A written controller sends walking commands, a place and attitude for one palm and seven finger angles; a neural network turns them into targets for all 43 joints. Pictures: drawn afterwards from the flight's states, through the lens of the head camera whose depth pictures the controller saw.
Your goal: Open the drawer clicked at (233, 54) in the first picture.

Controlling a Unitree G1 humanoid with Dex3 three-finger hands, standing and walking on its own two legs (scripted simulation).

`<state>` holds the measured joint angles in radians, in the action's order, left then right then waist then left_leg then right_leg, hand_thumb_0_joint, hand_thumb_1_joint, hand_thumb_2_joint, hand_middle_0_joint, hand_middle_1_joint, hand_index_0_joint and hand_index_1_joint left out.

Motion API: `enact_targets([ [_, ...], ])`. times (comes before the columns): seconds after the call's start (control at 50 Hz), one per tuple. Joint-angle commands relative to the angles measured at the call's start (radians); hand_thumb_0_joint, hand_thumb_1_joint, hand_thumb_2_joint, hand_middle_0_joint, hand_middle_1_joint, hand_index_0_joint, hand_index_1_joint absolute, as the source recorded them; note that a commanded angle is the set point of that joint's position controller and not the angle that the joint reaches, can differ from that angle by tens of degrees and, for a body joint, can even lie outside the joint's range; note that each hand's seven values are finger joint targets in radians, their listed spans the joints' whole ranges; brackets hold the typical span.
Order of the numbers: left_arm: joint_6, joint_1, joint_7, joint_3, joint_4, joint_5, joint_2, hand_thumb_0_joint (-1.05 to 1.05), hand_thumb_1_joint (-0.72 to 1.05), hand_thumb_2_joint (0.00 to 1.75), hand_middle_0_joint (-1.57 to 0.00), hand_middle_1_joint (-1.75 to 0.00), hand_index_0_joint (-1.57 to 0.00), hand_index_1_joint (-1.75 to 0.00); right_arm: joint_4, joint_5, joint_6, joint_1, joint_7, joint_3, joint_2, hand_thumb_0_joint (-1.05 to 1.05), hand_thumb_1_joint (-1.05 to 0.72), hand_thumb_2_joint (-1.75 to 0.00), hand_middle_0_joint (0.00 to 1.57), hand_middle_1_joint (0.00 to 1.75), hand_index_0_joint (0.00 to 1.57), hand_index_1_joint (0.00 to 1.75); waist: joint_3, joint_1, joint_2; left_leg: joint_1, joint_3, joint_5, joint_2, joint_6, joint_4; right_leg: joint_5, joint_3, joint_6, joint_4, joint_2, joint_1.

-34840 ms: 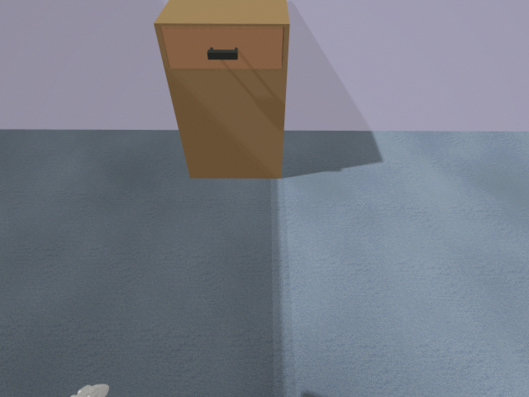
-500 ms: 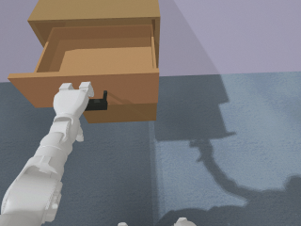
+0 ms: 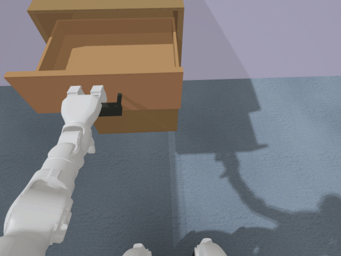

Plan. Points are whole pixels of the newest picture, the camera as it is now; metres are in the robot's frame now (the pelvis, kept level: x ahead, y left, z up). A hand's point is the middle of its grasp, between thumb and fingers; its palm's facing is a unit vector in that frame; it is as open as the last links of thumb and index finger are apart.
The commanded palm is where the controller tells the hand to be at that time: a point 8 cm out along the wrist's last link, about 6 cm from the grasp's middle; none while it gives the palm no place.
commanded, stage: lower the fingers behind the handle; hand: left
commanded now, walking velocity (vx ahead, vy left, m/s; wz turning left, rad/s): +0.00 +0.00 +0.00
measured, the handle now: (101, 103) +0.52 +0.19 -0.01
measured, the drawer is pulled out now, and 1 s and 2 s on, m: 0.29 0.28 0.28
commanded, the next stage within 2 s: lift the fingers back up to retry in 0.60 s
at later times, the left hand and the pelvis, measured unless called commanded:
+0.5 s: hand (90, 120) +0.46 +0.21 +0.00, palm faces -0.02 +0.00 -1.00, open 14.0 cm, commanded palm +0.44 +0.21 +0.03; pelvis -0.02 +0.00 -0.01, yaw +0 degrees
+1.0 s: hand (90, 117) +0.46 +0.21 +0.00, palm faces -0.06 -0.03 -1.00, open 14.0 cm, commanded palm +0.44 +0.20 +0.07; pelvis +0.00 +0.01 +0.00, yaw -1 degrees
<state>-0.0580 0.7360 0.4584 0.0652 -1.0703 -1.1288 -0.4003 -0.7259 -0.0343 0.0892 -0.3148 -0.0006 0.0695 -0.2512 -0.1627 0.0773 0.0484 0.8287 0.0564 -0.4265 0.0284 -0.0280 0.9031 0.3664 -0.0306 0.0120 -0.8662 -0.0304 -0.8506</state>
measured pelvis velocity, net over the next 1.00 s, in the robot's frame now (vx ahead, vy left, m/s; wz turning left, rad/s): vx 0.00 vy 0.01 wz -0.01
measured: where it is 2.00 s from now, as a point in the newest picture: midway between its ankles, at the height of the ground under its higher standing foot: outside the picture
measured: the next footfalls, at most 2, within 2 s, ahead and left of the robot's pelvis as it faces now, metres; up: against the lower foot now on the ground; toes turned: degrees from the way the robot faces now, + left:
none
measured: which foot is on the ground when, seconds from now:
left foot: down 0.00-1.00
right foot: down 0.00-1.00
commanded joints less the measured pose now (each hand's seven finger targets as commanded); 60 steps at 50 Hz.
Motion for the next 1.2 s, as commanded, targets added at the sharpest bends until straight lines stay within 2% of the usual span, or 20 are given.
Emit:
enact_targets([
  [0.0,-0.005,0.297,-0.014,-0.013,0.092,0.014,-0.126,0.00,-0.50,0.30,-0.30,-1.20,-0.30,-1.20,0.059,0.001,-0.020,-0.123,0.009,0.053,-0.156,0.00,-0.90,-0.90,0.20,0.30,0.20,0.30,-0.330,0.035,-0.057,-0.216,-0.036,0.312,-0.038,-0.008,-0.083,-0.248,-0.016,-0.052,0.079,0.064,0.164],
  [0.04,-0.003,0.254,-0.023,-0.039,0.063,0.022,-0.150,0.00,-0.50,0.30,-0.30,-1.20,-0.30,-1.20,0.060,0.003,-0.018,-0.120,0.008,0.048,-0.162,0.00,-0.90,-0.90,0.20,0.30,0.20,0.30,-0.324,0.024,-0.084,-0.188,-0.034,0.296,-0.039,-0.009,-0.077,-0.240,-0.014,-0.053,0.073,0.064,0.169],
  [0.08,-0.003,0.301,-0.025,0.011,0.062,0.017,-0.109,0.00,-0.50,0.30,-0.30,-1.20,-0.30,-1.20,0.064,0.005,-0.021,-0.121,0.012,0.046,-0.158,0.00,-0.90,-0.90,0.20,0.30,0.20,0.30,-0.274,0.050,-0.076,-0.163,-0.035,0.242,-0.037,-0.010,-0.078,-0.193,-0.015,-0.050,0.078,0.061,0.126],
  [0.12,-0.002,0.278,-0.025,-0.012,0.058,0.013,-0.135,0.00,-0.50,0.30,-0.30,-1.20,-0.30,-1.20,0.066,0.005,-0.022,-0.120,0.011,0.045,-0.162,0.00,-0.90,-0.90,0.20,0.30,0.20,0.30,-0.286,0.032,-0.067,-0.156,-0.038,0.228,-0.038,-0.009,-0.073,-0.170,-0.016,-0.055,0.067,0.061,0.117],
  [0.18,0.007,0.293,-0.025,0.024,0.043,0.012,-0.093,0.00,-0.50,0.30,-0.30,-1.20,-0.30,-1.20,0.068,0.005,-0.025,-0.124,0.011,0.046,-0.158,0.00,-0.90,-0.90,0.20,0.30,0.20,0.30,-0.284,0.047,-0.061,-0.146,-0.040,0.210,-0.037,-0.010,-0.059,-0.150,-0.017,-0.054,0.059,0.061,0.084],
  [0.24,0.019,0.327,-0.028,-0.017,0.045,0.019,-0.155,0.00,-0.50,0.30,-0.30,-1.20,-0.30,-1.20,0.067,0.006,-0.026,-0.129,0.015,0.041,-0.167,0.00,-0.90,-0.90,0.20,0.30,0.20,0.30,-0.297,0.049,-0.087,-0.120,-0.040,0.183,-0.038,-0.014,-0.056,-0.133,-0.012,-0.050,0.057,0.059,0.100],
  [0.3,0.027,0.303,-0.040,-0.022,0.048,0.023,-0.171,0.00,-0.50,0.30,-0.30,-1.20,-0.30,-1.20,0.077,0.010,-0.024,-0.129,0.019,0.037,-0.166,0.00,-0.90,-0.90,0.20,0.30,0.20,0.30,-0.317,0.036,-0.062,-0.123,-0.034,0.193,-0.040,-0.013,-0.057,-0.146,-0.010,-0.050,0.053,0.059,0.116],
  [0.34,0.025,0.319,-0.048,-0.002,0.049,0.029,-0.146,0.00,-0.50,0.30,-0.30,-1.20,-0.30,-1.20,0.077,0.011,-0.026,-0.131,0.021,0.037,-0.163,0.00,-0.90,-0.90,0.20,0.30,0.20,0.30,-0.313,0.048,-0.066,-0.123,-0.038,0.181,-0.039,-0.013,-0.055,-0.132,-0.012,-0.049,0.056,0.058,0.105],
  [0.46,0.021,0.316,-0.062,-0.024,0.025,0.030,-0.200,0.00,-0.50,0.30,-0.30,-1.20,-0.30,-1.20,0.086,0.017,-0.029,-0.128,0.031,0.027,-0.173,0.00,-0.90,-0.90,0.20,0.30,0.20,0.30,-0.272,0.047,-0.083,-0.079,-0.035,0.114,-0.041,-0.017,-0.057,-0.072,-0.007,-0.046,0.062,0.056,0.086],
  [0.5,0.020,0.334,-0.063,-0.003,0.025,0.032,-0.177,0.00,-0.50,0.30,-0.30,-1.20,-0.30,-1.20,0.087,0.018,-0.035,-0.133,0.034,0.027,-0.170,0.00,-0.90,-0.90,0.20,0.30,0.20,0.30,-0.261,0.058,-0.086,-0.075,-0.035,0.108,-0.040,-0.019,-0.055,-0.068,-0.007,-0.044,0.066,0.055,0.077],
  [0.56,0.019,0.311,-0.067,-0.032,0.019,0.030,-0.215,0.00,-0.50,0.30,-0.30,-1.20,-0.30,-1.20,0.088,0.017,-0.033,-0.140,0.034,0.024,-0.174,0.00,-0.90,-0.90,0.20,0.30,0.20,0.30,-0.298,0.042,-0.078,-0.076,-0.035,0.129,-0.041,-0.018,-0.050,-0.087,-0.007,-0.046,0.052,0.055,0.096],
  [0.68,0.024,0.331,-0.064,-0.001,0.030,0.030,-0.173,0.00,-0.50,0.30,-0.30,-1.20,-0.30,-1.20,0.086,0.018,-0.035,-0.145,0.030,0.029,-0.170,0.00,-0.90,-0.90,0.20,0.30,0.20,0.30,-0.299,0.052,-0.060,-0.092,-0.038,0.135,-0.038,-0.016,-0.046,-0.083,-0.012,-0.047,0.050,0.059,0.069],
  [0.76,0.019,0.391,-0.059,-0.035,0.132,0.035,-0.221,0.00,-0.50,0.30,-0.30,-1.20,-0.30,-1.20,0.092,0.016,-0.029,-0.155,0.031,0.033,-0.171,0.00,-0.90,-0.90,0.20,0.30,0.20,0.30,-0.391,0.040,-0.018,-0.181,-0.050,0.205,-0.034,-0.010,-0.069,-0.133,-0.015,-0.048,0.056,0.062,0.126],
  [0.8,0.021,0.397,-0.058,-0.010,0.139,0.043,-0.180,0.00,-0.50,0.30,-0.30,-1.20,-0.30,-1.20,0.090,0.018,-0.028,-0.152,0.031,0.036,-0.165,0.00,-0.90,-0.90,0.20,0.30,0.20,0.30,-0.357,0.048,-0.027,-0.210,-0.053,0.210,-0.030,-0.009,-0.086,-0.130,-0.020,-0.047,0.077,0.066,0.122],
  [0.86,0.001,0.426,-0.050,-0.035,0.212,0.049,-0.208,0.00,-0.50,0.30,-0.30,-1.20,-0.30,-1.20,0.090,0.016,-0.029,-0.151,0.031,0.040,-0.166,0.00,-0.90,-0.90,0.20,0.30,0.20,0.30,-0.413,0.039,-0.006,-0.274,-0.060,0.258,-0.030,-0.009,-0.104,-0.168,-0.016,-0.047,0.094,0.067,0.169],
  [0.9,-0.007,0.413,-0.046,-0.039,0.214,0.048,-0.206,0.00,-0.50,0.30,-0.30,-1.20,-0.30,-1.20,0.082,0.016,-0.029,-0.149,0.030,0.041,-0.164,0.00,-0.90,-0.90,0.20,0.30,0.20,0.30,-0.384,0.040,-0.020,-0.283,-0.056,0.274,-0.030,-0.010,-0.116,-0.186,-0.016,-0.047,0.111,0.068,0.187],
  [1.04,-0.033,0.399,-0.008,-0.075,0.327,0.037,-0.227,0.00,-0.50,0.30,-0.30,-1.20,-0.30,-1.20,0.080,0.010,-0.023,-0.132,0.019,0.049,-0.157,0.00,-0.90,-0.90,0.20,0.30,0.20,0.30,-0.412,0.013,0.034,-0.393,-0.056,0.456,-0.029,0.000,-0.143,-0.305,-0.025,-0.054,0.128,0.073,0.261],
  [1.1,-0.004,0.390,0.005,-0.045,0.335,0.038,-0.182,0.00,-0.50,0.30,-0.30,-1.20,-0.30,-1.20,0.076,0.014,-0.017,-0.120,0.009,0.052,-0.154,0.00,-0.90,-0.90,0.20,0.30,0.20,0.30,-0.381,0.015,0.036,-0.425,-0.057,0.498,-0.024,0.005,-0.164,-0.324,-0.030,-0.052,0.149,0.074,0.274],
  [1.14,0.022,0.373,-0.001,-0.074,0.329,0.043,-0.220,0.00,-0.50,0.30,-0.30,-1.20,-0.30,-1.20,0.077,0.018,-0.009,-0.109,0.007,0.048,-0.157,0.00,-0.90,-0.90,0.20,0.30,0.20,0.30,-0.386,0.002,0.026,-0.435,-0.050,0.533,-0.027,0.006,-0.178,-0.360,-0.027,-0.054,0.158,0.073,0.324],
  [1.18,0.043,0.364,-0.018,-0.053,0.333,0.045,-0.199,0.00,-0.50,0.30,-0.30,-1.20,-0.30,-1.20,0.080,0.023,-0.004,-0.101,0.005,0.050,-0.153,0.00,-0.90,-0.90,0.20,0.30,0.20,0.30,-0.383,-0.001,0.022,-0.453,-0.047,0.540,-0.027,0.006,-0.194,-0.372,-0.027,-0.052,0.173,0.073,0.347],
])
